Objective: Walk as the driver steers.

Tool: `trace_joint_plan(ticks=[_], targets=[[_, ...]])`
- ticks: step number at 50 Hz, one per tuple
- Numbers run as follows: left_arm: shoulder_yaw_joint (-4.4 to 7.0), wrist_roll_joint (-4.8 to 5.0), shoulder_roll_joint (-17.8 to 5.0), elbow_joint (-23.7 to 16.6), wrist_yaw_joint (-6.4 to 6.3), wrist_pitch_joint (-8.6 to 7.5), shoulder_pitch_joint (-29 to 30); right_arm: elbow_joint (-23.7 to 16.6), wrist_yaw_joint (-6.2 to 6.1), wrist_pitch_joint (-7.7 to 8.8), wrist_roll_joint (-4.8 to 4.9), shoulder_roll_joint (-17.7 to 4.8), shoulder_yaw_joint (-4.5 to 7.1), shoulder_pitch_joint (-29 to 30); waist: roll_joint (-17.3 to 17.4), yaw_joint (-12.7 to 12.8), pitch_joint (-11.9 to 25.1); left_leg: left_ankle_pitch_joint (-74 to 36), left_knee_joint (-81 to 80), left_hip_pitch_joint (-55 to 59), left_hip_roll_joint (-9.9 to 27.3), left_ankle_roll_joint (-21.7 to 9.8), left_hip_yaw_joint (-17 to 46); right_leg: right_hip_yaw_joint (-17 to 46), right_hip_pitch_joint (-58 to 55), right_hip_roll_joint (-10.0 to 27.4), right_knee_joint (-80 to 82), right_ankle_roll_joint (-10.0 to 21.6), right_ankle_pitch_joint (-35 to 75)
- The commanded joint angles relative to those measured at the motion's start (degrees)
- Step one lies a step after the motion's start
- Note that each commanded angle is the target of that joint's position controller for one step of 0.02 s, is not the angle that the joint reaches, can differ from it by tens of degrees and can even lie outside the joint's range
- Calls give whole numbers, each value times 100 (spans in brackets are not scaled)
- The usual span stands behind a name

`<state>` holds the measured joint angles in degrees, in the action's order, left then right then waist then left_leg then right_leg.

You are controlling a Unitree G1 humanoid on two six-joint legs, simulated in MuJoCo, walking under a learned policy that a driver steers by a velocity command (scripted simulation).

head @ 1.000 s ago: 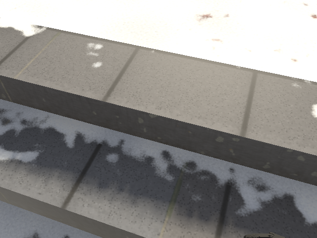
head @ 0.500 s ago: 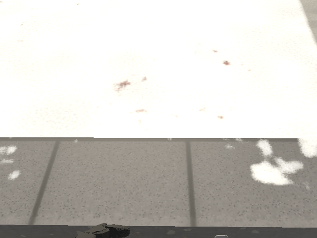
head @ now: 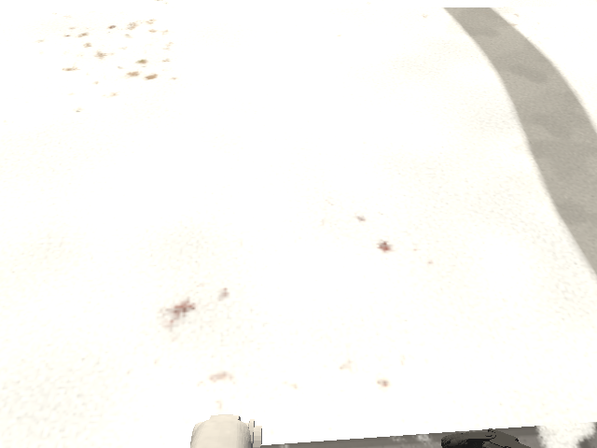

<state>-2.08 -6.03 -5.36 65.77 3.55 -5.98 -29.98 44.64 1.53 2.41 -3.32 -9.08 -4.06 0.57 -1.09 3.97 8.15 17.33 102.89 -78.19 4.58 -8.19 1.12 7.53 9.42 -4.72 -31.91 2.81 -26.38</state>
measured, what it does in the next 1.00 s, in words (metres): climbs: left foot 0.16 m higher, then right foot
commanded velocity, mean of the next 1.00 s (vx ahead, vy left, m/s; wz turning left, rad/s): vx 0.50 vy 0.00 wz -0.05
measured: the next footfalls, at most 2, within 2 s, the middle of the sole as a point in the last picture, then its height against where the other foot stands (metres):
left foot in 0.08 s outside the picture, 0.16 m higher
right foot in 0.76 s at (364, 404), level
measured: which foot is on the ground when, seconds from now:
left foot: up 0.00-0.06, down 0.08-0.80, up 0.82-1.00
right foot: down 0.00-0.12, up 0.14-0.74, down 0.76-1.00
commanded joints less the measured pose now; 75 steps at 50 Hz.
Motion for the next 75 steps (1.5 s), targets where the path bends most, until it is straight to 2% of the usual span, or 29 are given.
trace_joint_plan(ticks=[1,4,5,6,7,8,9,12,14,18,23,35,38,39,40,41,42,43,45,47,48,53,60,64,65,66,67,70,75], targets=[[107,400,-942,-691,200,-107,432,-1115,247,-89,-49,15,-63,2108,-616,-111,-1100,518,-1479,3960,-81,462,-1106,1114,3885,1508,2852,1353,1433],[391,517,-1868,-993,188,-263,543,-655,363,46,97,-839,250,696,-702,-673,-191,749,-3549,4031,-841,235,-1144,407,296,1630,1371,962,7627],[428,300,-1574,-862,199,-322,45,-204,360,212,97,-1247,394,-619,-142,-722,861,-1831,-3553,6126,-402,-377,-19,112,760,1171,-403,423,8017],[290,127,-854,-806,243,-320,-550,205,357,240,29,-1388,419,-2201,1409,-1026,2362,-622,-5445,8717,545,-1281,3042,367,2862,246,-2142,220,4138],[401,260,-851,-924,304,-186,304,630,232,155,-80,-1582,476,-3571,1859,-1650,1926,1945,-7316,8771,996,-1236,5662,1055,4150,-524,-4518,148,1454],[487,381,-799,-993,277,-145,945,877,143,284,-75,-1665,525,-3538,1490,-1655,350,3613,-7713,7513,900,-774,5564,1278,5172,-393,-6210,242,2133],[434,392,-735,-895,167,-145,938,897,80,345,105,-1559,553,-2719,1073,-1224,-188,3580,-7538,6409,898,-799,4824,1013,5212,-17,-6534,284,2677],[314,305,-639,-1088,0,-9,1369,1156,10,196,21,-55,237,-1252,-274,-279,-62,1518,-7434,4859,971,-610,3214,680,4821,392,-7428,614,2932],[187,277,-464,-1189,-25,64,1583,1350,-99,264,8,276,153,-961,-47,-26,-199,747,-7772,4778,763,-375,2490,811,5257,459,-7498,843,2609],[321,295,-981,-1484,93,-86,2349,1161,-28,523,-111,-437,334,-848,387,-3,-495,-374,-8695,4783,161,99,595,-23,4636,587,-5906,620,3087],[305,277,-753,-1812,56,-51,3135,1624,47,568,-243,-301,302,-3038,444,-680,-344,-3141,-8422,7469,533,-200,399,-373,5910,800,-4167,190,3545],[591,432,-682,-2563,43,319,4638,1929,197,535,81,-650,536,-3566,764,-586,-1093,-5588,-8808,8933,1018,-70,10,-1266,3250,489,-76,173,2374],[816,562,-1105,-2231,-152,185,3278,1766,135,510,-32,-833,663,-3209,739,-67,-13,-7026,-7407,8103,682,345,-216,-1315,165,264,-253,683,2996],[786,485,-1186,-1930,-167,118,2302,1705,-4,569,-58,-319,527,-3982,-107,-178,1326,-5516,-5977,6133,231,744,-223,-567,-2947,1000,-946,1491,4131],[816,405,-1299,-1518,-239,128,697,1498,101,608,-100,-179,393,-3808,-1086,446,1925,-783,-4281,4394,-851,1055,-179,1786,-4658,2288,334,2351,3710],[847,221,-1209,-973,-312,123,-291,1270,262,485,76,-425,575,-2672,-670,786,1246,1022,-2945,3799,-912,770,382,2307,-4073,2326,1191,1824,2948],[959,235,-1482,-976,-392,42,289,1105,282,475,147,-488,682,-2069,-452,542,-181,537,-2338,3353,-481,519,636,1720,-2479,2164,1442,1366,2343],[922,273,-1261,-1012,-434,36,905,1153,241,473,35,-496,710,-1982,-195,200,-656,93,-2491,3642,-146,295,645,1098,-1252,1997,1709,1197,2573],[701,400,-486,-1161,-358,56,1582,1023,172,435,-150,-60,620,-1938,-42,-349,-453,-120,-2730,4227,120,198,497,642,-197,1999,1966,1395,3294],[636,391,-293,-1211,-320,3,1685,985,166,337,-98,187,583,-1845,-16,-562,-464,-16,-2863,4101,160,234,359,326,186,1817,2210,1358,3193],[594,648,-774,-1241,-295,-46,1798,699,-195,360,769,-596,857,-1624,244,-754,-762,-211,-2871,3835,278,417,352,350,344,1847,2295,1192,3006],[587,587,-1096,-1090,-414,-23,1243,309,-280,353,392,-366,775,-596,-168,-534,-984,-1985,-4888,3618,397,652,54,-314,928,1459,2438,944,2999],[663,750,-1301,-795,-504,97,303,-111,-54,315,497,-480,719,864,-149,-29,-1132,-2129,-7073,3711,16,587,-107,-354,-938,1739,2021,781,3166],[749,709,-1490,-839,-516,221,611,102,-13,379,418,-958,923,-137,-423,-689,-532,-1338,-7591,5469,-478,206,-468,-526,-1296,1643,515,509,5636],[705,659,-1371,-969,-505,212,802,441,-48,385,363,-1309,1068,-1312,-323,-1137,175,-1831,-7203,7263,-192,-48,-145,-728,-399,1369,-778,352,5433],[559,594,-871,-1108,-461,117,353,598,-103,370,258,-1876,1204,-2319,773,-1164,1229,-1873,-7172,9867,1335,-845,2032,-1008,1896,626,-3104,-48,3021],[473,657,-762,-1044,-363,-61,200,679,-112,314,348,-1702,1129,-2583,1730,-1127,1922,-1233,-8171,10559,1938,-1388,4116,-366,3031,57,-4479,-163,-430],[679,809,-1347,-1420,-426,-146,1601,373,-142,285,309,-954,917,-1138,377,-772,40,-1157,-8699,8013,1268,-685,2048,-403,3548,1000,-4605,-35,704],[720,663,-1014,-1549,-536,155,1601,638,-75,390,275,-872,878,-1179,467,-261,-577,-1699,-9374,6442,830,-609,996,-411,2907,1350,-3297,-59,1423]])
Velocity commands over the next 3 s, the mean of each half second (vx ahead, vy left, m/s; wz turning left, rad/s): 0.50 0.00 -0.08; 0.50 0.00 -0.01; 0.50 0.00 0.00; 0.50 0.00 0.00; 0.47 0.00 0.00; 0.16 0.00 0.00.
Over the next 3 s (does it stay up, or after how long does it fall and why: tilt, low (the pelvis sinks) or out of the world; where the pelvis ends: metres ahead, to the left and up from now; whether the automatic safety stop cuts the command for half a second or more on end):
stays up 1.53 0.02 0.17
